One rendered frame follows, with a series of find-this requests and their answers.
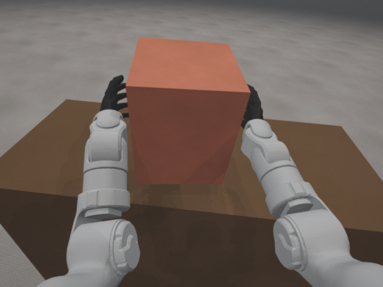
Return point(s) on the robot left upper arm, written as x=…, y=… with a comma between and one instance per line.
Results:
x=100, y=254

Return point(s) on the robot right hand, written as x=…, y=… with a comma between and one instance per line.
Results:
x=253, y=109

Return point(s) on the robot right upper arm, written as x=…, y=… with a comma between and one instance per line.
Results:
x=314, y=244

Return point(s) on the robot left hand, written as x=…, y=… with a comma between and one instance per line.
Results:
x=111, y=97

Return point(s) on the pedestal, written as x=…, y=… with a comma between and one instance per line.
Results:
x=189, y=235

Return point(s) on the left robot forearm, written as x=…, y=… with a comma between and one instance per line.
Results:
x=105, y=194

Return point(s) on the carton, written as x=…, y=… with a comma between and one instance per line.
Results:
x=186, y=101

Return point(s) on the right robot forearm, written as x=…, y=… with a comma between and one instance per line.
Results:
x=286, y=191

